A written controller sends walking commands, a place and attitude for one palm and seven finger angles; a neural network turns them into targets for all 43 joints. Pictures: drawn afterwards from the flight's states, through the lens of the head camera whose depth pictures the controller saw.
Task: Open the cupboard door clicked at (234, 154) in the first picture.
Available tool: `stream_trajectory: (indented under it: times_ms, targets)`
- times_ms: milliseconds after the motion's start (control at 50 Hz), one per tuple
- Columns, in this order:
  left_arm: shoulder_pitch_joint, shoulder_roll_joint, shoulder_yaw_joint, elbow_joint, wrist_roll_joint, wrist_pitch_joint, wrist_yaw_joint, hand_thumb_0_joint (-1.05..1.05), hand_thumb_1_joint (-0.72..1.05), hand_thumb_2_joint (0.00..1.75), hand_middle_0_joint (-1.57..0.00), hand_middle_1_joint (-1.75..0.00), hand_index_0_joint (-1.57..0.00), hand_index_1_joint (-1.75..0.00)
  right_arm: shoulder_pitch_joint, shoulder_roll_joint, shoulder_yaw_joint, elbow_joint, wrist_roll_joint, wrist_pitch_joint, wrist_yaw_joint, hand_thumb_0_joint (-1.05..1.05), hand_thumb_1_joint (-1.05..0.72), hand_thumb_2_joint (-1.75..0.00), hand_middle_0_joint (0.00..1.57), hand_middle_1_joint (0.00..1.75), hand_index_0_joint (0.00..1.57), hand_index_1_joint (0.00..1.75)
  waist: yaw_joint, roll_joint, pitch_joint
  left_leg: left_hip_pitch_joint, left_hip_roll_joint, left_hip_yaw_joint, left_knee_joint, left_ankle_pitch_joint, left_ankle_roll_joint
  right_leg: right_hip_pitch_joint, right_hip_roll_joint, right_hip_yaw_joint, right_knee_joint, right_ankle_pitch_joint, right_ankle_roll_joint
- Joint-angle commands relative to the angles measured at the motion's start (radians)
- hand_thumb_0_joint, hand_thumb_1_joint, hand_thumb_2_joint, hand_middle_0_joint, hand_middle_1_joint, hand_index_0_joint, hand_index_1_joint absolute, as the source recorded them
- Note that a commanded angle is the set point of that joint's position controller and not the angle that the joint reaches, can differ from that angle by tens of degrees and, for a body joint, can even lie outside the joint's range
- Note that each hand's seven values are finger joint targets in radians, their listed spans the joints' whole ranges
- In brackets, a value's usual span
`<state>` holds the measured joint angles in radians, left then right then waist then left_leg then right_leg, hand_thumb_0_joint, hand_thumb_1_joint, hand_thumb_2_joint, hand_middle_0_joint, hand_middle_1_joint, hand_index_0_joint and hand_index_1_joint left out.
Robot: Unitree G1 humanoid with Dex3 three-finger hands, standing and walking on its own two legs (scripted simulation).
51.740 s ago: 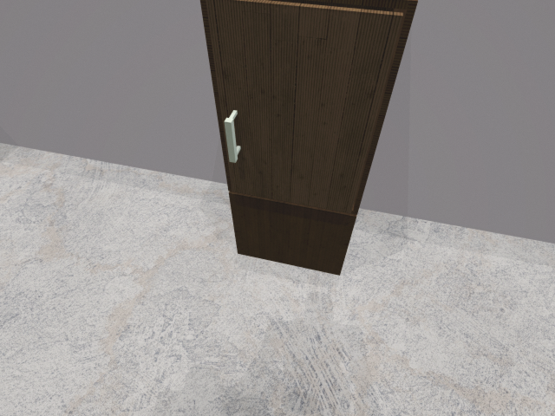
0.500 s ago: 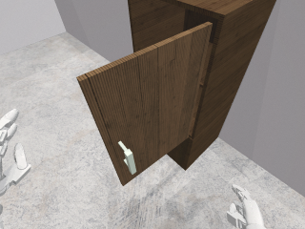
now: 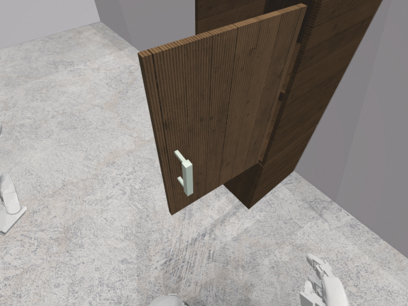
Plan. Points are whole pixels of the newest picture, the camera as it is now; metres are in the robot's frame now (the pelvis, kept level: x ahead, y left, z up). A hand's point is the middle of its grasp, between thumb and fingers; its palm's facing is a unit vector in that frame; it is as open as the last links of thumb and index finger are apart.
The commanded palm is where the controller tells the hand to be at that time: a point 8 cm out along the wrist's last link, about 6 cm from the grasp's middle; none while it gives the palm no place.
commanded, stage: step back with the hand held close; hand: left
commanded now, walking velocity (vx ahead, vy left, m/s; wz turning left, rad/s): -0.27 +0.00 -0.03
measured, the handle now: (183, 173) +0.44 +0.09 -0.08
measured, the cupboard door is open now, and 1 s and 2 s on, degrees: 85 85 85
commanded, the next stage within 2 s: stop stepping back and stand still in 0.40 s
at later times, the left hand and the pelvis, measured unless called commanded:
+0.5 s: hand (2, 269) +0.13 +0.24 +0.17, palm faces +0.42 -0.78 -0.45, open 7.4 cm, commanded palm +0.07 +0.28 +0.19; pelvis -0.08 -0.01 +0.00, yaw -3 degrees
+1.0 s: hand out of the picture +0.08 +0.21 +0.17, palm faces +0.39 -0.80 -0.46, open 7.4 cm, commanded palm +0.02 +0.25 +0.19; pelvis -0.14 -0.04 +0.01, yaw -5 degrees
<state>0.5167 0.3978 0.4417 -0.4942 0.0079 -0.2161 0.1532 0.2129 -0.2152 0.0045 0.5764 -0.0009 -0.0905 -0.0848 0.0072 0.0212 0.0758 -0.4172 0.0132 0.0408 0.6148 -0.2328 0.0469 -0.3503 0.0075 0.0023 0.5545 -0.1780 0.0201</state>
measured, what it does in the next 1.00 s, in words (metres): walks backwards: right foot, then left foot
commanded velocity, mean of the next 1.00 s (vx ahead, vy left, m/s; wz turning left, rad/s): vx -0.12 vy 0.03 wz -0.02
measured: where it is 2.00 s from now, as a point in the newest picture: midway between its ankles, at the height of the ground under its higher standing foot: outside the picture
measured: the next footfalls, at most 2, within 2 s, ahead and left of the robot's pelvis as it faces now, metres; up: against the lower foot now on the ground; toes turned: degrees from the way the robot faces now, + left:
right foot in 0.42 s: -0.10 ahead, -0.11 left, +0.00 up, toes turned -7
left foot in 0.56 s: +0.00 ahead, +0.08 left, +0.00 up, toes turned -1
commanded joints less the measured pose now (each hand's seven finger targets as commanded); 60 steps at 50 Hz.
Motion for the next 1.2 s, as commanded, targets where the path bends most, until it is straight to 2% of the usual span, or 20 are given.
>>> stream_trajectory:
  times_ms: [0,100,180,220,320,360,380,400,440,480,520,540,560,600,720,760,820,900,1000,1180]
  targets:
    - [-0.035,0.190,0.113,-0.226,-0.024,-0.076,0.028,0.00,0.90,0.90,-0.20,-0.30,-0.20,-0.30,-0.071,-0.128,-0.058,-0.133,-0.005,-0.071,-0.008,0.00,-0.90,-0.90,0.20,0.30,0.20,0.30,-0.017,-0.052,-0.131,-0.005,0.008,-0.058,-0.085,-0.287,-0.018,0.003,-0.083,0.181,-0.196,-0.202,-0.057]
    - [-0.057,0.217,0.117,-0.220,-0.034,-0.075,0.044,0.00,0.90,0.90,-0.20,-0.30,-0.20,-0.30,-0.078,-0.129,-0.058,-0.108,-0.002,-0.051,-0.012,0.00,-0.90,-0.90,0.20,0.30,0.20,0.30,-0.029,-0.028,-0.123,0.084,0.011,-0.093,-0.095,-0.263,-0.028,-0.124,-0.078,0.120,-0.216,-0.271,-0.041]
    - [-0.035,0.222,0.168,-0.277,-0.017,-0.084,0.033,0.00,0.90,0.90,-0.20,-0.30,-0.20,-0.30,-0.133,-0.140,-0.062,-0.143,-0.009,-0.069,-0.020,0.00,-0.90,-0.90,0.20,0.30,0.20,0.30,0.010,0.272,-0.182,-0.338,0.274,-0.410,-0.528,-0.574,0.088,0.327,0.115,-0.013,0.355,-0.146,0.010]
    - [-0.002,0.242,0.195,-0.288,-0.025,-0.089,0.028,0.00,0.90,0.90,-0.20,-0.30,-0.20,-0.30,-0.120,-0.124,-0.080,-0.127,-0.017,-0.094,-0.004,0.00,-0.90,-0.90,0.20,0.30,0.20,0.30,0.011,0.179,-0.240,-0.143,0.284,-0.359,-0.448,-0.334,0.105,0.198,0.103,0.027,0.448,-0.256,-0.011]
    - [0.042,0.185,0.112,-0.212,-0.077,-0.065,0.029,0.00,0.90,0.90,-0.20,-0.30,-0.20,-0.30,-0.125,-0.111,-0.062,-0.074,-0.022,-0.103,0.024,0.00,-0.90,-0.90,0.20,0.30,0.20,0.30,0.000,0.227,-0.181,-0.024,0.246,-0.197,-0.465,-0.255,0.020,0.161,0.073,-0.022,0.104,-0.378,-0.057]
    - [-0.045,0.200,0.091,-0.230,-0.072,-0.084,0.021,0.00,0.90,0.90,-0.20,-0.30,-0.20,-0.30,-0.118,-0.105,-0.064,-0.052,-0.023,-0.094,0.025,0.00,-0.90,-0.90,0.20,0.30,0.20,0.30,-0.007,0.117,-0.167,0.105,0.184,-0.125,-0.279,-0.105,-0.036,0.080,-0.031,0.111,-0.247,-0.270,-0.094]
    - [-0.086,0.234,0.095,-0.225,-0.062,-0.091,0.022,0.00,0.90,0.90,-0.20,-0.30,-0.20,-0.30,-0.104,-0.095,-0.065,-0.042,-0.017,-0.079,0.027,0.00,-0.90,-0.90,0.20,0.30,0.20,0.30,-0.016,-0.081,-0.179,0.184,0.092,-0.064,-0.030,-0.051,-0.078,-0.061,-0.190,0.376,-0.366,-0.227,-0.158]
    - [-0.156,0.281,0.107,-0.236,-0.043,-0.099,0.035,0.00,0.90,0.90,-0.20,-0.30,-0.20,-0.30,-0.112,-0.091,-0.057,-0.028,-0.020,-0.076,0.026,0.00,-0.90,-0.90,0.20,0.30,0.20,0.30,-0.008,-0.157,-0.178,0.208,0.026,-0.034,0.196,-0.070,-0.100,-0.163,-0.348,0.455,-0.417,-0.023,-0.205]
    - [-0.231,0.275,0.071,-0.242,-0.023,-0.091,0.034,0.00,0.90,0.90,-0.20,-0.30,-0.20,-0.30,-0.162,-0.093,-0.055,-0.055,0.000,-0.089,0.019,0.00,-0.90,-0.90,0.20,0.30,0.20,0.30,0.006,-0.273,-0.220,0.008,-0.050,-0.028,0.300,-0.179,-0.082,0.109,-0.269,0.284,-0.210,0.737,-0.151]
    - [-0.126,0.276,0.112,-0.192,-0.023,-0.047,0.024,0.00,0.90,0.90,-0.20,-0.30,-0.20,-0.30,-0.172,-0.078,-0.023,-0.077,0.001,-0.067,-0.008,0.00,-0.90,-0.90,0.20,0.30,0.20,0.30,0.000,-0.202,-0.190,0.035,-0.051,0.025,0.050,-0.060,-0.070,0.231,-0.185,0.126,-0.061,1.002,-0.097]
    - [-0.081,0.237,0.092,-0.253,-0.049,-0.031,0.009,0.00,0.90,0.90,-0.20,-0.30,-0.20,-0.30,-0.146,-0.112,-0.026,-0.090,0.015,-0.057,-0.014,0.00,-0.90,-0.90,0.20,0.30,0.20,0.30,-0.019,0.087,-0.270,0.374,0.045,-0.036,-0.192,0.608,-0.020,0.090,-0.048,0.024,0.102,0.645,0.003]
    - [-0.043,0.260,0.110,-0.280,-0.051,-0.026,0.004,0.00,0.90,0.90,-0.20,-0.30,-0.20,-0.30,-0.120,-0.131,-0.049,-0.094,0.013,-0.068,-0.001,0.00,-0.90,-0.90,0.20,0.30,0.20,0.30,0.007,0.197,-0.343,0.511,0.199,-0.173,-0.211,0.848,0.034,0.000,0.010,0.015,0.220,-0.006,0.006]
    - [-0.030,0.196,0.074,-0.246,-0.065,-0.044,-0.009,0.00,0.90,0.90,-0.20,-0.30,-0.20,-0.30,-0.078,-0.126,-0.057,-0.084,0.016,-0.082,0.020,0.00,-0.90,-0.90,0.20,0.30,0.20,0.30,0.006,0.186,-0.299,0.449,0.262,-0.203,-0.293,0.710,0.048,0.004,0.039,0.059,0.291,-0.396,-0.017]
    - [0.067,0.211,0.130,-0.216,-0.067,-0.032,0.006,0.00,0.90,0.90,-0.20,-0.30,-0.20,-0.30,-0.065,-0.106,-0.057,-0.103,-0.008,-0.106,0.025,0.00,-0.90,-0.90,0.20,0.30,0.20,0.30,0.003,0.166,-0.245,0.353,0.284,-0.306,-0.355,0.388,0.093,-0.045,0.031,0.039,0.286,-0.359,-0.012]
    - [0.148,0.211,0.137,-0.228,-0.055,-0.008,0.028,0.00,0.90,0.90,-0.20,-0.30,-0.20,-0.30,-0.102,-0.115,-0.039,-0.133,-0.004,-0.089,0.003,0.00,-0.90,-0.90,0.20,0.30,0.20,0.30,-0.017,0.216,-0.121,-0.091,0.178,-0.136,-0.489,-0.397,0.019,0.296,0.036,-0.089,0.024,-0.213,-0.017]
    - [0.115,0.221,0.133,-0.191,-0.043,-0.009,0.029,0.00,0.90,0.90,-0.20,-0.30,-0.20,-0.30,-0.104,-0.114,-0.044,-0.134,-0.004,-0.075,-0.005,0.00,-0.90,-0.90,0.20,0.30,0.20,0.30,-0.024,0.092,-0.090,-0.119,0.092,-0.072,-0.345,-0.348,-0.019,0.313,-0.004,-0.037,-0.157,-0.210,-0.037]
    - [0.012,0.240,0.128,-0.191,-0.043,-0.017,0.032,0.00,0.90,0.90,-0.20,-0.30,-0.20,-0.30,-0.069,-0.108,-0.056,-0.089,-0.007,-0.069,0.000,0.00,-0.90,-0.90,0.20,0.30,0.20,0.30,-0.014,-0.203,-0.101,0.045,-0.009,-0.051,0.221,-0.137,-0.063,-0.056,-0.329,0.436,-0.444,-0.507,-0.178]
    - [-0.082,0.190,0.066,-0.118,-0.024,-0.033,0.036,0.00,0.90,0.90,-0.20,-0.30,-0.20,-0.30,-0.067,-0.106,-0.044,-0.055,0.000,-0.086,-0.004,0.00,-0.90,-0.90,0.20,0.30,0.20,0.30,-0.026,-0.093,-0.099,0.033,0.022,-0.035,0.138,-0.105,-0.043,0.060,-0.262,0.228,-0.307,-0.189,-0.136]
    - [-0.028,0.204,0.085,-0.141,-0.026,-0.054,0.039,0.00,0.90,0.90,-0.20,-0.30,-0.20,-0.30,-0.067,-0.114,-0.050,-0.056,-0.002,-0.107,-0.004,0.00,-0.90,-0.90,0.20,0.30,0.20,0.30,-0.007,-0.026,-0.105,0.184,0.027,-0.031,-0.193,-0.007,-0.010,0.124,-0.175,0.154,-0.232,-0.097,-0.061]
    - [0.028,0.193,0.096,-0.126,-0.039,-0.059,0.022,0.00,0.90,0.90,-0.20,-0.30,-0.20,-0.30,-0.065,-0.112,-0.045,-0.077,0.001,-0.098,0.006,0.00,-0.90,-0.90,0.20,0.30,0.20,0.30,-0.010,0.002,-0.118,0.175,0.064,-0.063,-0.223,0.053,-0.021,0.151,-0.080,0.094,-0.204,-0.024,-0.028]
